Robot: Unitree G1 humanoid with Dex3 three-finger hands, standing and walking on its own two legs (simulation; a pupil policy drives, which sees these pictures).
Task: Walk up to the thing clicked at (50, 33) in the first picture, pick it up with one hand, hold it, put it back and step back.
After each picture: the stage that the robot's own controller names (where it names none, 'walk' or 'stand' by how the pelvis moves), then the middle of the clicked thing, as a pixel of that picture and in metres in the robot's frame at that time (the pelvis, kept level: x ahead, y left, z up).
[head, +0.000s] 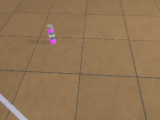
stand; (51, 34) +1.51 +0.44 -0.66
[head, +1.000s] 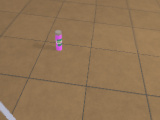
walk; (58, 40) +1.41 +0.26 -0.64
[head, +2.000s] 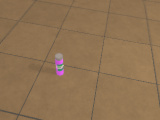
walk; (59, 64) +0.95 +0.23 -0.64
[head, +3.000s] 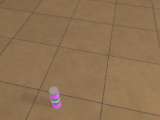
walk; (55, 98) +0.61 +0.23 -0.64
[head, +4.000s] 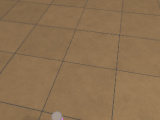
stand; out of the picture +0.44 +0.21 -0.63
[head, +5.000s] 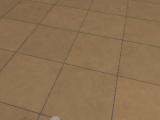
stand; out of the picture +0.41 +0.20 -0.64
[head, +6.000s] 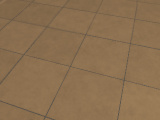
stand; out of the picture +0.39 +0.20 -0.66
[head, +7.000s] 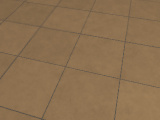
stand; out of the picture +0.37 +0.21 -0.66
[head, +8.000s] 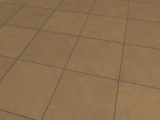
stand; out of the picture +0.37 +0.22 -0.66
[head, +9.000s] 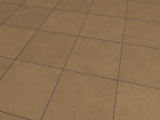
stand; out of the picture +0.36 +0.23 -0.66
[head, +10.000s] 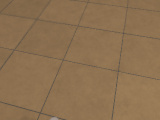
go down; out of the picture +0.37 +0.22 -0.65
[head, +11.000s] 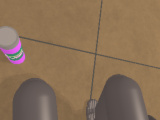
go down; (12, 48) +0.46 +0.25 -0.24
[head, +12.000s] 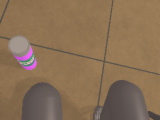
close in; (25, 55) +0.45 +0.24 -0.25
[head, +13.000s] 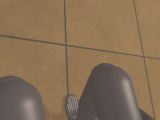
close in; out of the picture +0.44 +0.28 -0.16
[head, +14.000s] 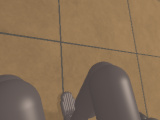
close; out of the picture +0.43 +0.28 -0.16
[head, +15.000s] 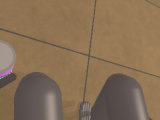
lift; out of the picture +0.34 +0.26 -0.11
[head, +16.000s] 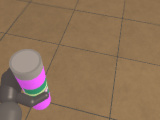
lift; (34, 85) +0.32 +0.17 +0.06
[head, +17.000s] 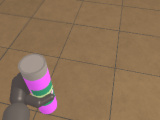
hold; (41, 88) +0.32 +0.16 +0.04
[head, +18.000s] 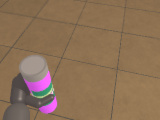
hold; (41, 88) +0.32 +0.16 +0.04
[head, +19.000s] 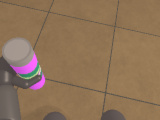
crouch; (28, 68) +0.39 +0.19 -0.02
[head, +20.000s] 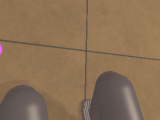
lower; out of the picture +0.48 +0.26 -0.07
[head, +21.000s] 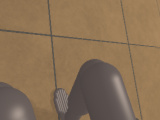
lower; out of the picture +0.46 +0.29 -0.17
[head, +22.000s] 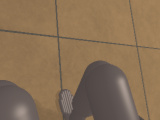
lower; out of the picture +0.44 +0.29 -0.16
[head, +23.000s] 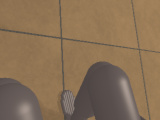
lower; out of the picture +0.44 +0.29 -0.16
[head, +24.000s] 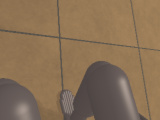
rest; out of the picture +0.43 +0.28 -0.17
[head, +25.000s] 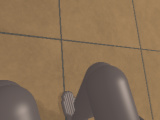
open; out of the picture +0.44 +0.26 -0.17
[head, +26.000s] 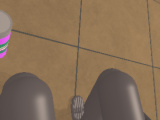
stand; out of the picture +0.45 +0.24 -0.19
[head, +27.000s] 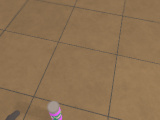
stand; (55, 112) +0.40 +0.17 -0.54
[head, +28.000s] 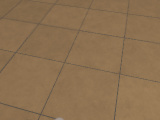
stand; out of the picture +0.40 +0.17 -0.60
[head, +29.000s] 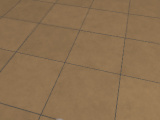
stand; out of the picture +0.39 +0.17 -0.60
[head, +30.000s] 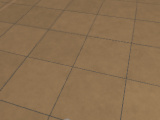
stand; out of the picture +0.42 +0.16 -0.65
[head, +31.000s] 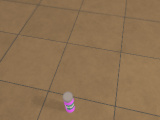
walk; (69, 102) +0.50 +0.14 -0.64
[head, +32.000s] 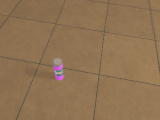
walk; (58, 69) +0.78 +0.19 -0.63
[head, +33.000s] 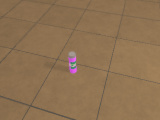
stand; (72, 62) +1.04 +0.18 -0.64
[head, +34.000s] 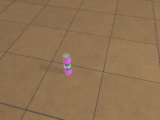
stand; (67, 64) +1.02 +0.20 -0.66
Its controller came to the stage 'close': yes
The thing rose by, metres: 0.69
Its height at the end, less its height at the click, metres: +0.00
